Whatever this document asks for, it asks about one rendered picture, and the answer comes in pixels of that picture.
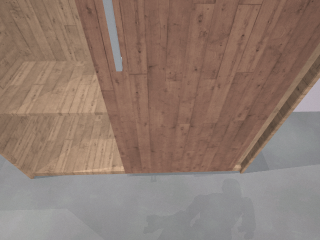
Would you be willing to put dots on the handle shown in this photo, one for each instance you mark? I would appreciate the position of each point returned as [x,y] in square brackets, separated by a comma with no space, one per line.
[111,24]

